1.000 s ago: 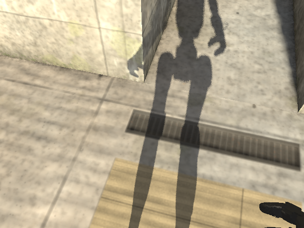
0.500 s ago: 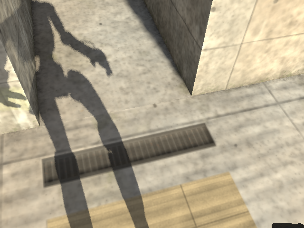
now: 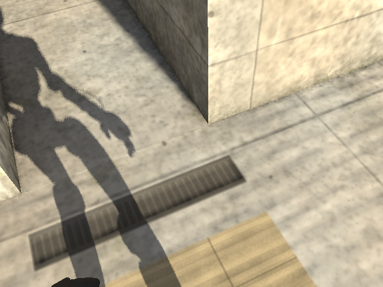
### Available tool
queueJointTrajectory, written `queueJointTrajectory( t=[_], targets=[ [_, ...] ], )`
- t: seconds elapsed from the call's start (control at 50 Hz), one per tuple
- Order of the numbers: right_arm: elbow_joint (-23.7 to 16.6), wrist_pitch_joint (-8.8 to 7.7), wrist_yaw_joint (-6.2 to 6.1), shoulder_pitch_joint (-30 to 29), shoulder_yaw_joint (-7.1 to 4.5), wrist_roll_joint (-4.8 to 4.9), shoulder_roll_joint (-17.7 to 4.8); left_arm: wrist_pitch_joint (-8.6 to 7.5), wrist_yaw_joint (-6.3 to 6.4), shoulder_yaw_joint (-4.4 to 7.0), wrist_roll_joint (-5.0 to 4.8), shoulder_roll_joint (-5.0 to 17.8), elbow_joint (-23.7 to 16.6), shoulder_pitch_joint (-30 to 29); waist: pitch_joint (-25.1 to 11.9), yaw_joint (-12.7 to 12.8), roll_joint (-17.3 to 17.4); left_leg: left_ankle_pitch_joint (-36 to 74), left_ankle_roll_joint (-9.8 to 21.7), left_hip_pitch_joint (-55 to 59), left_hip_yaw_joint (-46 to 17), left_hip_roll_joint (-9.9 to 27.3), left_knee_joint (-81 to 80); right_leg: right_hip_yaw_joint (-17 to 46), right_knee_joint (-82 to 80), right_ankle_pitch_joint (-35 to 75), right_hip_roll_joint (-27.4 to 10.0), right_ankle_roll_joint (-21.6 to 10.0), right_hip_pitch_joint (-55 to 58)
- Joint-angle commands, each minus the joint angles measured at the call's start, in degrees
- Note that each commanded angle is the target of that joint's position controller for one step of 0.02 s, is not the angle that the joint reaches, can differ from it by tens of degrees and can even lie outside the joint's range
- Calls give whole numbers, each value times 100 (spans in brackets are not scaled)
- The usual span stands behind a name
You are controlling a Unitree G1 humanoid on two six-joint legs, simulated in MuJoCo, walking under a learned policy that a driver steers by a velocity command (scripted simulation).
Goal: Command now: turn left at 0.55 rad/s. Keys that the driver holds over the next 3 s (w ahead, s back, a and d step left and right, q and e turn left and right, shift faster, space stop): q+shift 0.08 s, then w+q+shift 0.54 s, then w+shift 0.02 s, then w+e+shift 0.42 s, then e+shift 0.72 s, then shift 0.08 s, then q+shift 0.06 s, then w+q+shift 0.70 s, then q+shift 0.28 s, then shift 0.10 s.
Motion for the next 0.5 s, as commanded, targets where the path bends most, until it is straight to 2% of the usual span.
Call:
queueJointTrajectory(
  t=[0.02,0.08,0.1,0.14,0.16,0.2,0.24,0.26,0.28,0.3,0.32,0.34,0.36,0.38,0.4,0.42,0.46,0.5],
  targets=[
    [-756,-44,37,-511,-25,-43,-225,-36,122,334,2,933,-221,-6,-360,360,-927,297,-68,-535,-36,298,-482,624,-864,1872,-1637,-1072,835],
    [-1030,-44,186,-578,29,-72,-124,-31,79,445,-41,1148,-147,-41,-449,386,-928,171,91,-126,163,380,-1178,430,-796,2111,-1837,-1136,828],
    [-1085,-40,236,-573,28,-46,-156,-54,28,503,-94,1257,-112,98,-594,460,-907,146,199,13,265,387,-1309,464,-990,1227,-1943,-1118,852],
    [-1205,-56,333,-601,-12,10,-284,-163,-64,586,-237,1445,-17,237,-514,452,-1009,-77,486,77,344,437,-1503,750,-1450,-914,-2132,-1001,848],
    [-1234,-74,366,-631,-32,25,-328,-222,-98,610,-294,1502,22,214,-372,403,-1012,-223,635,65,373,452,-1633,827,-1619,-1529,-2177,-916,859],
    [-1190,-118,394,-598,-47,63,-317,-309,-181,648,-349,1549,103,138,-116,287,-838,-455,912,203,491,461,-1987,717,-1734,-1879,-2188,-766,911],
    [-977,-138,392,-247,-59,86,-247,-334,-273,663,-413,1537,163,-66,-21,14,-610,-269,1162,892,814,330,-2597,247,-1456,-1878,-1994,-588,712],
    [-712,-151,369,268,-90,80,-236,-329,-295,646,-427,1460,167,-287,-96,-271,-430,81,1273,1717,1164,56,-3051,-174,-930,-1805,-1710,-447,335],
    [-341,-177,313,1095,-222,61,-462,-350,-298,576,-367,1213,139,-471,-206,-630,34,69,1456,2760,1278,-335,-3381,-676,372,-1082,-1218,-254,-222],
    [-60,-235,257,2256,-430,55,-1000,-395,-310,441,-279,826,-80,-911,-189,-1148,1248,-377,2021,4128,-493,406,-3820,-981,3289,-905,-731,84,-2068],
    [-308,-245,298,1930,-328,-428,-1407,-355,-454,247,263,450,-575,-1033,-135,-852,2257,-860,2472,4527,-3949,1344,-5099,-83,4674,-2278,503,351,-4494],
    [-627,-305,294,1375,-291,-428,-1227,-371,-482,261,440,701,-621,-1205,63,-761,980,-1014,2600,4471,-4093,1740,-5533,726,5102,-1708,63,370,-5097],
    [-668,-357,247,1151,-222,-366,-1103,-431,-515,264,312,861,-591,-1166,151,-571,582,-964,2555,4163,-3629,1674,-5376,863,4937,-1115,-192,342,-4964],
    [-658,-407,239,1020,-166,-356,-955,-466,-529,297,233,1081,-386,-797,220,-303,109,-699,2399,3816,-3041,1414,-5357,852,4484,-590,-369,369,-4484],
    [-654,-474,224,897,-107,-287,-873,-444,-553,316,264,1205,-288,-597,240,-121,42,-608,2280,3443,-2704,1102,-5497,844,4096,-298,-382,426,-3982],
    [-662,-548,218,771,-59,-252,-804,-381,-574,309,259,1249,-199,-463,269,-13,142,-496,2203,3158,-2460,885,-5686,811,3833,-28,-346,492,-3601],
    [-543,-675,234,910,-44,-218,-819,-261,-587,256,189,1179,-220,-586,441,32,86,177,2223,2976,-2193,677,-5867,677,3433,262,-197,574,-3474],
    [-427,-733,239,1054,-67,-219,-858,-237,-581,169,97,1045,-320,-910,573,-31,34,892,2212,2874,-1949,476,-5848,578,2699,507,-51,612,-3348]
  ],
)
